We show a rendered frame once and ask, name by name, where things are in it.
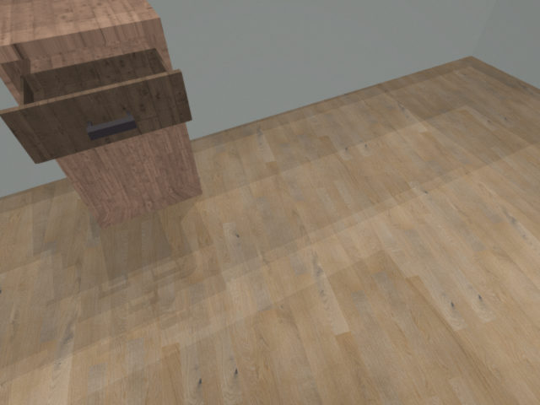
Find handle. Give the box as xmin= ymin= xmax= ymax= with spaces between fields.
xmin=86 ymin=111 xmax=137 ymax=141

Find cabinet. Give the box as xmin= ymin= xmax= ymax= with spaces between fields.
xmin=0 ymin=0 xmax=203 ymax=230

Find drawer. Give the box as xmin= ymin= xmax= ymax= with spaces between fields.
xmin=0 ymin=48 xmax=192 ymax=164

